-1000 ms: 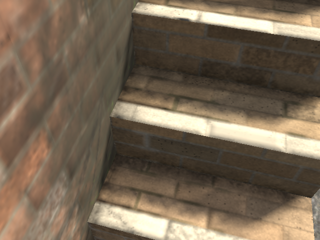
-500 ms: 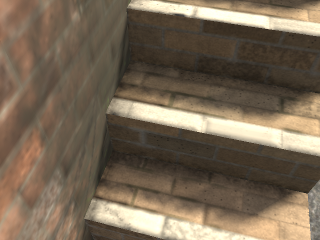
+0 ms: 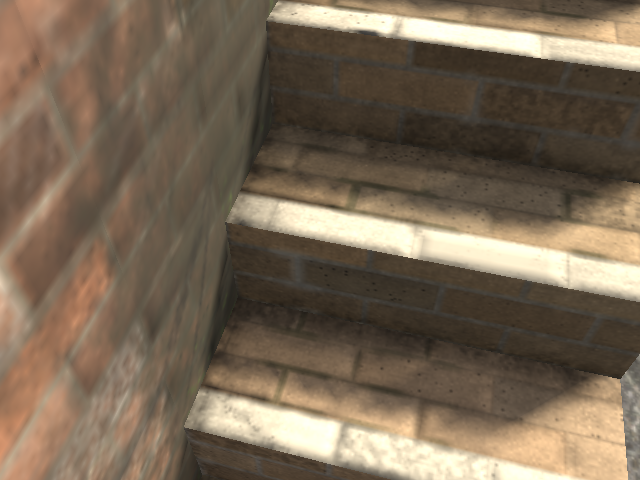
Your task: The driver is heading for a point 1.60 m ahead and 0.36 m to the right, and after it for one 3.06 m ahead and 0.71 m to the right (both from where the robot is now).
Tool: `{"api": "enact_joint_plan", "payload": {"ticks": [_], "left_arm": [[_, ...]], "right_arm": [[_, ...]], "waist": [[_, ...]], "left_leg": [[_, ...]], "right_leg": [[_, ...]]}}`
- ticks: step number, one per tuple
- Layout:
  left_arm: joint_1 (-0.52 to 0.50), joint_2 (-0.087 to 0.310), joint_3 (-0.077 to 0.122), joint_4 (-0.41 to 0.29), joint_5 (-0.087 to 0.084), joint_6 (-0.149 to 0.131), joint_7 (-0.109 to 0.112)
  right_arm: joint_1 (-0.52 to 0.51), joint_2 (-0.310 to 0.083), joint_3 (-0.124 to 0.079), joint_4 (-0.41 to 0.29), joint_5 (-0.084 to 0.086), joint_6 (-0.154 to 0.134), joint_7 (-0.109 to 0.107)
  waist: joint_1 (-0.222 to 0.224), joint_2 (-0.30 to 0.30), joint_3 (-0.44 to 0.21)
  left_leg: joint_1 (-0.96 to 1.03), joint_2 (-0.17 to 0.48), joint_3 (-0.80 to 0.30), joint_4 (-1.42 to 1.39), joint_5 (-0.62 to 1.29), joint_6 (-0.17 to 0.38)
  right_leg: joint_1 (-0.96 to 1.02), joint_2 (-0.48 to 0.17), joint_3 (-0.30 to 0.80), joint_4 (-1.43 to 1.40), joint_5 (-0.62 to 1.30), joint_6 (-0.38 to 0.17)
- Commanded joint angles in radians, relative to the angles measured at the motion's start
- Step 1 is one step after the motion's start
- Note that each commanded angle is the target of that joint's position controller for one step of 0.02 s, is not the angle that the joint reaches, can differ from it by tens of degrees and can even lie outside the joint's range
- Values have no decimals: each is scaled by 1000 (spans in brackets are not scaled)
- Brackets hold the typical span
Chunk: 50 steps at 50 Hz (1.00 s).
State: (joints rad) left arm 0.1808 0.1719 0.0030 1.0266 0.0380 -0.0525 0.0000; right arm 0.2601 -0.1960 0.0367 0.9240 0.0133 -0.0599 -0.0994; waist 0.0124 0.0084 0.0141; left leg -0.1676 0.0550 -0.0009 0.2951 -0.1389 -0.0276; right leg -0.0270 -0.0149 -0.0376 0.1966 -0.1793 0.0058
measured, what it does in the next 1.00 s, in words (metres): stands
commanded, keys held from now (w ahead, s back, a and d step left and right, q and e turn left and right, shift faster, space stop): w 1.00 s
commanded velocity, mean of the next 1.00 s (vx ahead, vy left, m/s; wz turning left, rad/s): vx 0.50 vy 0.00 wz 0.00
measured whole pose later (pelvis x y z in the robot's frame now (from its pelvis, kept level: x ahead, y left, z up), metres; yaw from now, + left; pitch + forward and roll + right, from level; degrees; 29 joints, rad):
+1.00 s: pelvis +0.00 +0.00 +0.00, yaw +0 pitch +1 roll -1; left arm 0.16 0.17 0.01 1.03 0.02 -0.05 0.02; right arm 0.23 -0.18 0.02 0.92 0.02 -0.08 -0.11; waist 0.01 0.01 0.01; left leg -0.16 0.05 0.00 0.27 -0.13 -0.04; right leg -0.01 -0.02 -0.05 0.16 -0.17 0.01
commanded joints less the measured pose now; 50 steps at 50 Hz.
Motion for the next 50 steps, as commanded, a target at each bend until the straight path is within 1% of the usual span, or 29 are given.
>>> {"api": "enact_joint_plan", "payload": {"ticks": [1,2,3,7,19,31,50], "left_arm": [[10,86,17,-33,-1,-9,6],[-5,77,15,-39,-22,-11,15],[-4,77,14,-39,-23,-12,19],[3,83,15,-39,-22,-12,23],[-1,84,16,-40,-21,-10,26],[-8,87,19,-40,-22,-7,25],[-12,88,20,-34,-21,-7,24]], "right_arm": [[25,-90,-20,-36,1,-9,-6],[-3,-78,-23,-48,7,-16,-11],[0,-84,-25,-46,8,-19,-14],[22,-82,-31,-38,7,-23,-14],[18,-71,-35,-37,6,-28,-13],[9,-67,-36,-40,5,-33,-9],[-1,-69,-35,-39,5,-32,-9]], "waist": [[1,1,3],[-3,11,8],[-3,15,6],[-7,8,-16],[-5,2,-24],[-1,1,-38],[0,0,-36]], "left_leg": [[10,87,-65,-41,-9,107],[29,88,-87,-59,-3,96],[36,88,-89,-57,4,94],[53,87,-88,-53,38,92],[55,87,-82,-48,87,89],[58,88,-75,-44,134,84],[59,90,-73,-50,122,82]], "right_leg": [[-52,-115,39,-19,148,-123],[-73,-105,35,-31,167,-115],[-72,-108,38,-34,181,-113],[-54,-111,38,-29,208,-112],[-34,-118,36,-26,264,-108],[-9,-123,34,-24,319,-105],[-11,-124,31,-33,309,-104]]}}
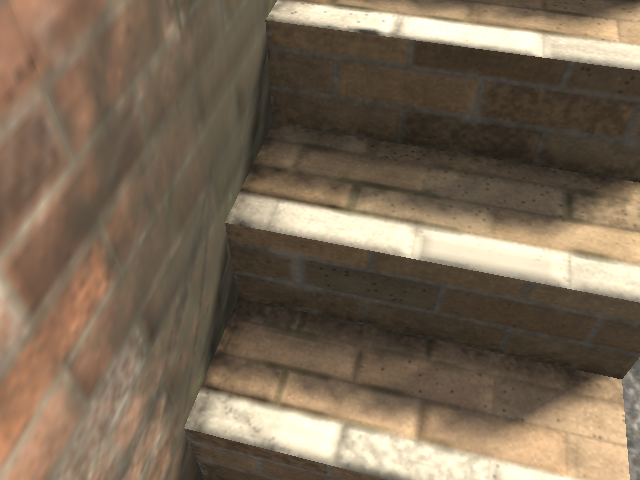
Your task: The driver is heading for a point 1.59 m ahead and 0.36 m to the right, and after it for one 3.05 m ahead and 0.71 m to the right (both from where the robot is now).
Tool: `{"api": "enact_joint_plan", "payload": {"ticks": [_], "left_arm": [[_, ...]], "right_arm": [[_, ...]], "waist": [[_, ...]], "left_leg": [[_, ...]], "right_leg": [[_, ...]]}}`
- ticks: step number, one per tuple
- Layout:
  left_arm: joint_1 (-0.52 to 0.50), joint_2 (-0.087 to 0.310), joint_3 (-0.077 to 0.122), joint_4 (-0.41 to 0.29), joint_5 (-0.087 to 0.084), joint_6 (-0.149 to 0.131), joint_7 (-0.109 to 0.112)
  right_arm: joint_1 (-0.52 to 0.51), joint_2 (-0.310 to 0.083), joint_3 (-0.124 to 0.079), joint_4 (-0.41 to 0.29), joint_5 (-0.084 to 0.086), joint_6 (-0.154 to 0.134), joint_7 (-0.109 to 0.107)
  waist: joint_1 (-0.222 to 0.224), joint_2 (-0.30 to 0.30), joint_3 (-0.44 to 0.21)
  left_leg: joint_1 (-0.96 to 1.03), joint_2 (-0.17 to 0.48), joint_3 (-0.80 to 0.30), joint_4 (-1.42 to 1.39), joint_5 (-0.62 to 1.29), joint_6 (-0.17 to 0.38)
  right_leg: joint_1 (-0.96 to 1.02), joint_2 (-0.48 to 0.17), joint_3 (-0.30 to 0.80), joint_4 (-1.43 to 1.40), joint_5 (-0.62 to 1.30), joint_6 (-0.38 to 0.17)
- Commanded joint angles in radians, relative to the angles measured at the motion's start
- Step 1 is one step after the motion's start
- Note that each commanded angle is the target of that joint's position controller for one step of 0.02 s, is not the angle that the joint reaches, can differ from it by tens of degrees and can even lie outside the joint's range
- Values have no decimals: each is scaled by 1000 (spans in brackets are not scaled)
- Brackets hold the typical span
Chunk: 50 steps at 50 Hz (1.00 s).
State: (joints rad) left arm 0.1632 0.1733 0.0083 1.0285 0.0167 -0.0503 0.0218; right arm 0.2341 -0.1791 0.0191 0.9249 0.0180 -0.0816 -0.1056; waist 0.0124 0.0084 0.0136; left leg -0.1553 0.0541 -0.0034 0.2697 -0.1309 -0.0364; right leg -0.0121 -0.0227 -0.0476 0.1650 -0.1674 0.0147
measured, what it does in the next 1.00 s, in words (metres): stands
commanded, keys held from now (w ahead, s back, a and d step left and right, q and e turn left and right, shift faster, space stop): w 0.54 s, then no key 0.46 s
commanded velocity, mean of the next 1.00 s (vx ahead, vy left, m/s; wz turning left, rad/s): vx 0.37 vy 0.00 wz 0.00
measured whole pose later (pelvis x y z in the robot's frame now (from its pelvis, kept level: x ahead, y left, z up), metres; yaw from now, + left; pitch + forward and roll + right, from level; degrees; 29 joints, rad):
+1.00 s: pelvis -0.04 +0.00 -0.01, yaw +0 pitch +0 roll -1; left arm 0.18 0.20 0.03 1.02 0.04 -0.01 0.01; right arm 0.28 -0.22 0.00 0.91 0.02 -0.02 -0.11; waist 0.01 0.02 0.04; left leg -0.27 0.07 -0.01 0.42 -0.15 -0.03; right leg -0.15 -0.02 -0.06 0.36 -0.22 0.01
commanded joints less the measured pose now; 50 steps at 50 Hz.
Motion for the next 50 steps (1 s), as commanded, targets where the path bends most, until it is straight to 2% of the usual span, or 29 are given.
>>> {"api": "enact_joint_plan", "payload": {"ticks": [1,27,32,33,34,42,44,45,47,48,50], "left_arm": [[6,86,15,-36,0,-9,2],[8,85,15,-30,0,-10,2],[30,99,20,-18,-5,-3,6],[41,107,22,-13,12,2,-3],[34,105,24,-17,14,5,-12],[21,109,31,-38,19,24,-18],[36,109,33,-33,20,22,-15],[48,122,39,-26,18,25,-10],[44,115,38,-34,24,33,-6],[63,116,35,-30,17,37,-6],[58,111,33,-35,19,44,-7]], "right_arm": [[25,-86,-17,-40,0,-10,-3],[30,-85,-18,-33,1,-9,-4],[66,-91,-22,-25,2,-10,-6],[93,-108,-20,-17,-3,0,-3],[89,-107,-20,-24,0,4,3],[83,-115,-24,-57,-1,31,-1],[89,-117,-27,-56,0,38,-7],[95,-130,-34,-55,4,42,-16],[91,-132,-36,-60,2,52,-22],[115,-134,-36,-44,5,58,-12],[98,-131,-37,-47,0,67,-7]], "waist": [[0,0,-35],[0,1,-30],[1,6,-49],[-1,3,-48],[-1,0,-48],[-1,6,-35],[0,3,-34],[-1,8,-33],[1,13,-17],[0,27,-23],[1,23,21]], "left_leg": [[46,91,-70,-25,113,91],[44,92,-73,-31,96,92],[50,104,-68,9,257,81],[43,111,-53,21,289,89],[41,107,-52,25,289,94],[5,104,-52,61,216,97],[-1,100,-57,81,192,96],[-18,102,-55,92,165,96],[-52,97,-61,105,97,102],[-73,91,-64,103,1,99],[-125,89,-75,95,-99,100]], "right_leg": [[-26,-116,41,-1,296,-113],[-33,-116,38,-6,273,-114],[-9,-121,38,32,376,-101],[-7,-130,37,43,364,-106],[-13,-127,34,49,355,-105],[-82,-116,28,98,251,-102],[-103,-112,27,110,220,-98],[-115,-110,26,128,197,-101],[-152,-102,25,149,143,-107],[-159,-98,36,148,57,-113],[-203,-92,39,157,2,-120]]}}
